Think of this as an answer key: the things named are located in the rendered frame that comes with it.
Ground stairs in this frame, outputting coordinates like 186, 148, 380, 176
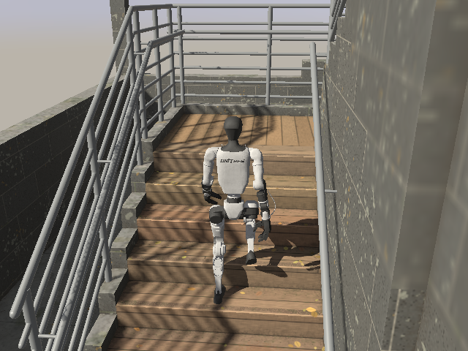
107, 153, 325, 351

